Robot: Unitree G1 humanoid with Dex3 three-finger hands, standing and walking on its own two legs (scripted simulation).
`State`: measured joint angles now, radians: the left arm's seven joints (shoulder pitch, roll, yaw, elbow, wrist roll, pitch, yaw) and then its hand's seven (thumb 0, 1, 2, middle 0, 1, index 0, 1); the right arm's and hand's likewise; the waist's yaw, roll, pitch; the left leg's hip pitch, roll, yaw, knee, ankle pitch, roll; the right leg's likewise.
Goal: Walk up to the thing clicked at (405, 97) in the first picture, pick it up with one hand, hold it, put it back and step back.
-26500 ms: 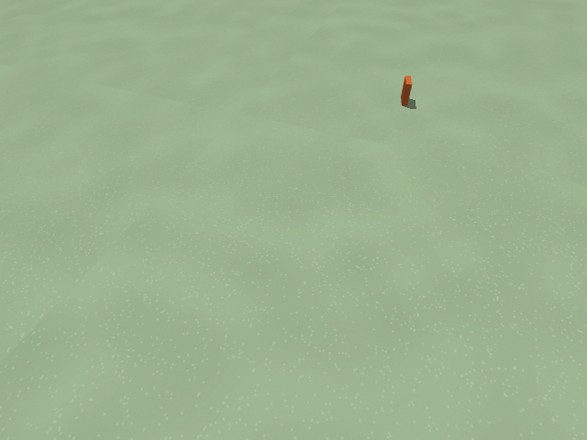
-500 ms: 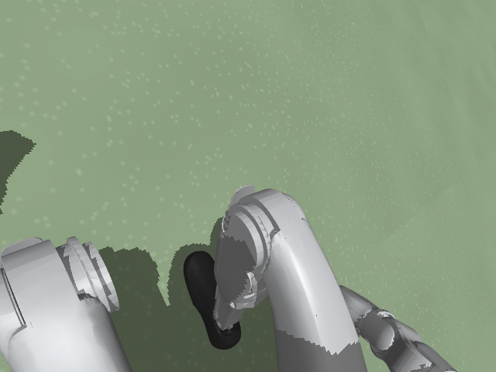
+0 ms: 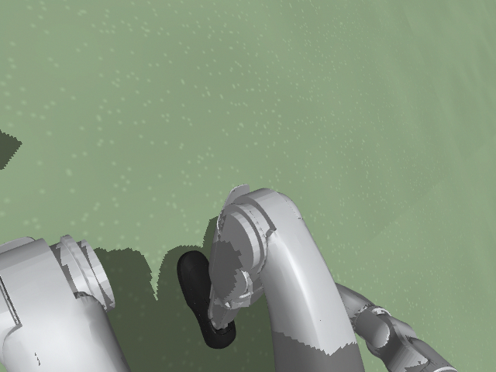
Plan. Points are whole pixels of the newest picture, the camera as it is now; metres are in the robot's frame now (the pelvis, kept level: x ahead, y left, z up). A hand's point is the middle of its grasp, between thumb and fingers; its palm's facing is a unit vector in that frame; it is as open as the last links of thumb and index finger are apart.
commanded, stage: open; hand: left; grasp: from the side
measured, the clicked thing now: out of the picture +0.47 +0.29 -0.21
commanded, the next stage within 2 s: withdraw in 0.36 s
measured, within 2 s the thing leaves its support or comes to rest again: neither
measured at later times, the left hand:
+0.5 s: hand out of the picture +0.44 +0.33 -0.17, palm faces +0.52 -0.86 +0.01, open 14.2 cm
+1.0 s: hand out of the picture +0.41 +0.40 -0.09, palm faces +0.48 -0.88 -0.05, open 16.7 cm
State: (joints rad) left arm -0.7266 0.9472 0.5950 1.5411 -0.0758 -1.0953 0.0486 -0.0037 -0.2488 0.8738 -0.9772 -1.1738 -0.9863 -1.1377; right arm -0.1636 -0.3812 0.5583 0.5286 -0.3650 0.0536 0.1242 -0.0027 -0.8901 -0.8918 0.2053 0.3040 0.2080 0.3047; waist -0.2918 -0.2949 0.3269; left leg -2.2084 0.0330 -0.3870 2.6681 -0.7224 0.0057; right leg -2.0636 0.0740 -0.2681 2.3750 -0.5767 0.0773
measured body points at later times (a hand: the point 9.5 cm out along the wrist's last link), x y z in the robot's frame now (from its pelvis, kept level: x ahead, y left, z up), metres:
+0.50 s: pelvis +0.00 +0.00 +0.00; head +0.23 +0.20 +0.33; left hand +0.41 +0.37 -0.17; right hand +0.16 -0.24 -0.02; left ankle +0.08 +0.12 -0.25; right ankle +0.15 -0.12 -0.25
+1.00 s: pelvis +0.00 +0.00 +0.02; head +0.20 +0.18 +0.38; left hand +0.38 +0.44 -0.08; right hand +0.18 -0.25 -0.03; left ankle +0.08 +0.12 -0.25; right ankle +0.15 -0.12 -0.25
